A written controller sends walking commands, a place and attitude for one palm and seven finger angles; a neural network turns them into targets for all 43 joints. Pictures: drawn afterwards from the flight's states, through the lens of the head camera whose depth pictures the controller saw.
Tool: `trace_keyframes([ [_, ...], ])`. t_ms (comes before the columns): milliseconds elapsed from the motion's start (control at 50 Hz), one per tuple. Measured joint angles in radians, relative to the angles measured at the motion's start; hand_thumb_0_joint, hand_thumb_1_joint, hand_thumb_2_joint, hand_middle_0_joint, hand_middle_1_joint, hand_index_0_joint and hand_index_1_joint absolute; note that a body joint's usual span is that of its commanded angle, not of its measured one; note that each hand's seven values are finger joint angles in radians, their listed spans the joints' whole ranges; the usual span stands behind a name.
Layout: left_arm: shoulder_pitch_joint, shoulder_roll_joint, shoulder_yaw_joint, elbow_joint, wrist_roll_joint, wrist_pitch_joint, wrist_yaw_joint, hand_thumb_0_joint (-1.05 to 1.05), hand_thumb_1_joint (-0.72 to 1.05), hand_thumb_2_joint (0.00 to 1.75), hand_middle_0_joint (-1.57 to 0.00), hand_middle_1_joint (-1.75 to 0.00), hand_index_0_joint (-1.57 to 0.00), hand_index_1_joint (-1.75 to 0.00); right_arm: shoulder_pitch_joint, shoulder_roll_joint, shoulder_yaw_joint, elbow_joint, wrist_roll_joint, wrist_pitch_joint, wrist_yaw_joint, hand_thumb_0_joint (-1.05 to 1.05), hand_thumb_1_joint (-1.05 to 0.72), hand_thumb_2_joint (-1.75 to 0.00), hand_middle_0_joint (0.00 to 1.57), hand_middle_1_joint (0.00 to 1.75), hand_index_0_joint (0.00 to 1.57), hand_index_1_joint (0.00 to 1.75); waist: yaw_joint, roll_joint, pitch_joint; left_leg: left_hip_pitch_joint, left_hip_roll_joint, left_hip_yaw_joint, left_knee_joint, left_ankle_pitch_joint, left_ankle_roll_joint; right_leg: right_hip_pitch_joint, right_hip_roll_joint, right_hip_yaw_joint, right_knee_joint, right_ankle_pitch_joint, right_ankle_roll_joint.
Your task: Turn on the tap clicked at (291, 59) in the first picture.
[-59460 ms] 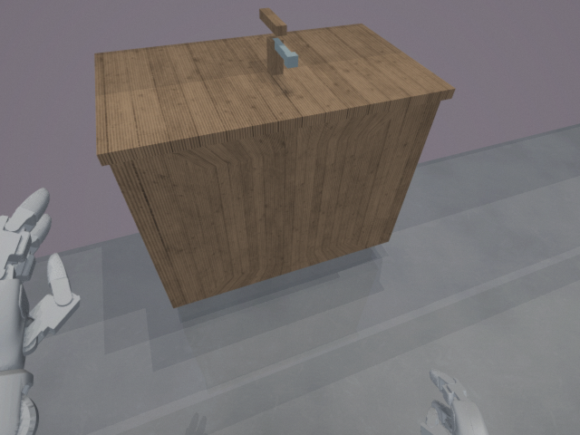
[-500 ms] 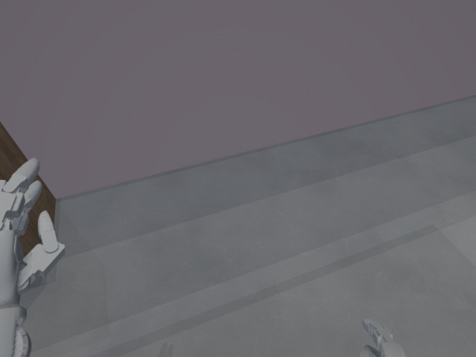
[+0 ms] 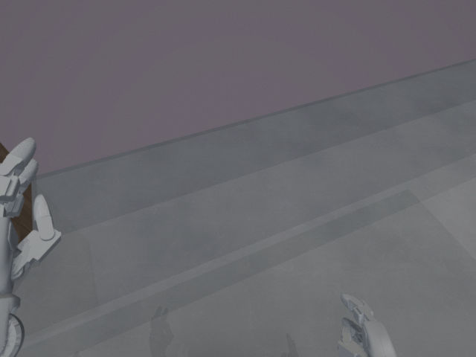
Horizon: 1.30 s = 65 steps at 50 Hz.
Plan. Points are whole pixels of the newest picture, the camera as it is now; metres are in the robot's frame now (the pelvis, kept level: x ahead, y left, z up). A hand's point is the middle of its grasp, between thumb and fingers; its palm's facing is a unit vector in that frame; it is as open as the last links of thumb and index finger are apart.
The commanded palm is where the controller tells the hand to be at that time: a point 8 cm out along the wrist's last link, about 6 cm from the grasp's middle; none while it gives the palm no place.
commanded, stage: look again from close up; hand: left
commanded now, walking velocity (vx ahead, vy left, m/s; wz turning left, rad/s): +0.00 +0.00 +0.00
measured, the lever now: out of the picture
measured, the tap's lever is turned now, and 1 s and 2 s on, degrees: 84 84 84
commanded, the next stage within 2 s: shuffle to correct the standing spot in 0.54 s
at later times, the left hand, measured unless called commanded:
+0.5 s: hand (6, 245) +0.21 +0.28 +0.16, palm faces +0.40 -0.83 -0.40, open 7.4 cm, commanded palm +0.15 +0.31 +0.18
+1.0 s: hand out of the picture +0.20 +0.29 +0.16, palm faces +0.41 -0.81 -0.43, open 7.4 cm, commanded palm +0.14 +0.33 +0.18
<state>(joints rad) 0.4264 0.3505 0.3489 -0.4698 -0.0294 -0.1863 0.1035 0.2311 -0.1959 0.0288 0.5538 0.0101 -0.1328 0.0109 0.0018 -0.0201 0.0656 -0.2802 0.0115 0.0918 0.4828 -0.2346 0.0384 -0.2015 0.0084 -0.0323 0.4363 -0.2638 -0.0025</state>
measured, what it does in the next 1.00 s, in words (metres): stands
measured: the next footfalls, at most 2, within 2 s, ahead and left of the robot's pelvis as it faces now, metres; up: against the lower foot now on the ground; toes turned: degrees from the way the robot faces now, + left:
right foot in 1.42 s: +0.02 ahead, -0.05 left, +0.00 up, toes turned -2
left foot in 1.62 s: +0.04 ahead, +0.33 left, +0.00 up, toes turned +6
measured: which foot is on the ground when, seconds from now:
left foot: down 0.00-1.00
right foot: down 0.00-1.00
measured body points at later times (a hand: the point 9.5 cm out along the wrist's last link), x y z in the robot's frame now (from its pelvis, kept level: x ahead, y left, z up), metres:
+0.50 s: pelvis -0.01 +0.03 +0.00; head +0.03 +0.05 +0.45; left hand +0.18 +0.32 +0.18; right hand +0.18 -0.17 -0.07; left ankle +0.01 +0.09 -0.74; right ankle -0.02 -0.12 -0.74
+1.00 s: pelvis -0.01 +0.04 -0.01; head +0.02 +0.05 +0.44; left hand +0.17 +0.33 +0.18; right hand +0.17 -0.21 -0.09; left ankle +0.01 +0.09 -0.74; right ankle -0.02 -0.12 -0.74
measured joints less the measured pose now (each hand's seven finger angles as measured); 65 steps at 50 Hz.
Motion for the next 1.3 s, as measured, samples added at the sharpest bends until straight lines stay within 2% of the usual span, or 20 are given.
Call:
trace_keyframes([
  [60, 0.046, 0.017, -0.01, -0.039, 0.006, 0.01, -0.009, 0.01, 0.89, 0.9, -0.21, -0.3, -0.21, -0.3, 0.004, 0.0, -0.004, -0.003, -0.006, 0.005, -0.015, 0.01, -0.9, -0.9, 0.2, 0.3, 0.2, 0.3, -0.004, -0.019, 0.014, -0.001, -0.011, 0.002, 0.002, -0.005, 0.012, 0.0, -0.011, 0.001, 0.002, -0.005, 0.01],
  [120, 0.042, 0.054, 0.033, -0.062, 0.005, 0.006, 0.0, 0.01, 0.89, 0.89, -0.21, -0.3, -0.22, -0.3, -0.004, -0.001, -0.007, -0.002, -0.01, 0.007, -0.023, 0.01, -0.9, -0.9, 0.2, 0.3, 0.2, 0.3, 0.0, -0.027, 0.028, -0.009, -0.017, 0.0, 0.016, -0.012, 0.021, -0.001, -0.017, -0.002, 0.005, -0.008, 0.017],
  [180, 0.023, 0.068, 0.074, -0.082, 0.004, 0.0, 0.015, 0.02, 0.89, 0.89, -0.21, -0.3, -0.22, -0.3, -0.019, -0.003, -0.01, -0.001, -0.011, 0.006, -0.019, 0.01, -0.9, -0.9, 0.2, 0.3, 0.2, 0.3, 0.004, -0.024, 0.03, -0.015, -0.02, -0.001, 0.027, -0.019, 0.028, -0.001, -0.02, -0.003, 0.004, -0.005, 0.023],
  [240, 0.012, 0.058, 0.082, -0.099, 0.007, -0.006, 0.02, 0.01, 0.89, 0.9, -0.21, -0.3, -0.21, -0.3, -0.033, -0.001, -0.011, -0.005, -0.012, 0.008, -0.011, 0.01, -0.9, -0.9, 0.2, 0.3, 0.2, 0.3, 0.006, -0.018, 0.022, -0.018, -0.024, 0.002, 0.033, -0.021, 0.035, -0.004, -0.025, 0.0, 0.008, -0.003, 0.025],
  [360, 0.022, 0.03, 0.043, -0.08, 0.011, 0.005, 0.01, 0.01, 0.89, 0.9, -0.21, -0.3, -0.21, -0.3, -0.049, 0.016, -0.002, -0.02, -0.013, 0.021, -0.014, 0.01, -0.9, -0.9, 0.2, 0.3, 0.2, 0.3, 0.009, -0.007, 0.0, -0.012, -0.029, 0.01, 0.021, -0.012, 0.041, 0.003, -0.031, 0.007, -0.008, 0.008, 0.036],
  [480, 0.015, 0.014, 0.023, -0.049, 0.01, 0.026, 0.014, 0.01, 0.89, 0.9, -0.21, -0.3, -0.21, -0.3, -0.039, 0.028, 0.013, -0.025, -0.018, 0.028, -0.029, 0.01, -0.9, -0.9, 0.2, 0.3, 0.2, 0.3, 0.019, -0.003, -0.008, 0.002, -0.033, 0.009, -0.012, 0.014, 0.039, 0.013, -0.032, 0.004, -0.032, 0.029, 0.035],
  [620, 0.006, -0.005, 0.012, -0.034, 0.013, 0.024, 0.026, 0.01, 0.89, 0.9, -0.21, -0.3, -0.21, -0.3, -0.015, 0.02, 0.015, -0.011, -0.021, 0.035, -0.039, 0.01, -0.9, -0.9, 0.2, 0.3, 0.2, 0.3, 0.025, 0.007, -0.023, 0.013, -0.03, 0.0, -0.037, 0.034, 0.031, 0.025, -0.029, -0.004, -0.053, 0.044, 0.031],
  [700, 0.004, -0.013, 0.003, -0.012, 0.016, 0.026, 0.029, 0.01, 0.89, 0.9, -0.21, -0.3, -0.21, -0.3, -0.002, 0.008, 0.007, -0.007, -0.02, 0.042, -0.045, 0.01, -0.9, -0.9, 0.2, 0.3, 0.2, 0.3, 0.017, 0.019, -0.036, 0.01, -0.025, -0.008, -0.033, 0.035, 0.028, 0.028, -0.022, -0.012, -0.058, 0.046, 0.026],
  [800, 0.031, -0.015, -0.011, -0.014, 0.013, 0.018, 0.034, 0.01, 0.89, 0.9, -0.21, -0.3, -0.21, -0.3, 0.006, -0.023, -0.011, -0.01, -0.019, 0.054, -0.042, 0.01, -0.9, -0.9, 0.2, 0.3, 0.2, 0.3, -0.005, 0.043, -0.052, -0.027, -0.017, -0.026, 0.03, 0.005, 0.025, 0.013, -0.015, -0.03, -0.028, 0.025, 0.021],
  [900, 0.065, 0.0, -0.014, -0.039, 0.01, -0.007, 0.04, 0.01, 0.89, 0.9, -0.21, -0.3, -0.21, -0.3, 0.006, -0.056, -0.038, -0.004, -0.014, 0.074, -0.042, 0.01, -0.9, -0.9, 0.2, 0.3, 0.2, 0.3, -0.022, 0.053, -0.06, -0.055, -0.027, -0.034, 0.097, -0.036, 0.027, -0.008, -0.027, -0.038, 0.033, -0.015, 0.032],
  [980, 0.071, 0.023, 0.011, -0.042, 0.005, -0.027, 0.042, 0.01, 0.89, 0.9, -0.21, -0.3, -0.21, -0.3, -0.001, -0.062, -0.05, -0.004, -0.008, 0.085, -0.044, 0.01, -0.9, -0.9, 0.2, 0.3, 0.2, 0.3, -0.023, 0.041, -0.051, -0.057, -0.054, -0.023, 0.108, -0.045, 0.058, -0.028, -0.057, -0.03, 0.087, -0.045, 0.048],
  [1080, 0.067, 0.041, 0.038, -0.05, -0.009, -0.025, 0.038, 0.01, 0.89, 0.9, -0.21, -0.3, -0.21, -0.3, -0.011, -0.039, -0.047, -0.025, -0.007, 0.066, -0.041, 0.01, -0.9, -0.9, 0.2, 0.3, 0.2, 0.3, -0.012, 0.03, -0.029, -0.06, -0.083, -0.004, 0.106, -0.041, 0.077, -0.064, -0.084, -0.015, 0.153, -0.078, 0.015],
  [1120, 0.066, 0.031, 0.03, -0.054, -0.008, -0.027, 0.038, 0.01, 0.89, 0.9, -0.21, -0.3, -0.21, -0.3, -0.015, -0.034, -0.04, -0.026, -0.009, 0.056, -0.036, 0.01, -0.9, -0.9, 0.2, 0.3, 0.2, 0.3, -0.01, 0.05, -0.024, -0.066, -0.081, -0.01, 0.117, -0.044, 0.079, -0.055, -0.081, -0.021, 0.137, -0.072, 0.028],
  [1160, 0.069, 0.028, 0.023, -0.065, -0.007, -0.03, 0.041, 0.01, 0.89, 0.9, -0.21, -0.3, -0.21, -0.3, -0.018, -0.027, -0.032, -0.025, -0.009, 0.059, -0.029, 0.01, -0.9, -0.9, 0.2, 0.3, 0.2, 0.3, -0.008, 0.064, -0.027, -0.084, -0.076, -0.018, 0.146, -0.057, 0.062, -0.055, -0.078, -0.029, 0.132, -0.064, 0.048],
  [1200, 0.072, 0.027, 0.019, -0.082, -0.004, -0.038, 0.044, 0.01, 0.89, 0.9, -0.21, -0.3, -0.21, -0.3, -0.022, -0.023, -0.026, -0.019, -0.009, 0.067, -0.02, 0.01, -0.9, -0.9, 0.2, 0.3, 0.2, 0.3, -0.004, 0.066, -0.033, -0.113, -0.073, -0.025, 0.2, -0.084, 0.017, -0.066, -0.079, -0.033, 0.153, -0.074, 0.067],
  [1240, 0.066, 0.023, 0.017, -0.095, 0.001, -0.048, 0.049, 0.01, 0.89, 0.9, -0.21, -0.3, -0.21, -0.3, -0.027, -0.025, -0.025, -0.005, -0.009, 0.076, -0.013, 0.01, -0.9, -0.9, 0.2, 0.3, 0.2, 0.3, 0.0, 0.063, -0.036, -0.127, -0.074, -0.03, 0.243, -0.119, -0.005, -0.074, -0.085, -0.032, 0.183, -0.093, 0.081],
  [1260, 0.058, 0.023, 0.019, -0.099, 0.004, -0.05, 0.051, 0.01, 0.89, 0.9, -0.21, -0.3, -0.21, -0.3, -0.031, -0.025, -0.025, 0.005, -0.008, 0.082, -0.012, 0.01, -0.9, -0.9, 0.2, 0.3, 0.2, 0.3, 0.001, 0.054, -0.035, -0.125, -0.082, -0.025, 0.249, -0.123, 0.007, -0.076, -0.093, -0.029, 0.199, -0.103, 0.087],
  [1280, 0.048, 0.023, 0.024, -0.1, 0.005, -0.052, 0.052, 0.01, 0.89, 0.9, -0.21, -0.3, -0.21, -0.3, -0.035, -0.024, -0.025, 0.011, -0.007, 0.088, -0.013, 0.01, -0.9, -0.9, 0.2, 0.3, 0.2, 0.3, 0.002, 0.042, -0.033, -0.12, -0.093, -0.017, 0.247, -0.122, 0.035, -0.083, -0.103, -0.023, 0.221, -0.115, 0.082],
  [1300, 0.036, 0.023, 0.031, -0.097, 0.004, -0.051, 0.051, 0.01, 0.89, 0.9, -0.21, -0.3, -0.21, -0.3, -0.039, -0.022, -0.027, 0.013, -0.007, 0.093, -0.016, 0.01, -0.9, -0.9, 0.2, 0.3, 0.2, 0.3, 0.004, 0.034, -0.03, -0.115, -0.103, -0.007, 0.24, -0.116, 0.079, -0.1, -0.11, -0.014, 0.258, -0.122, 0.064],
])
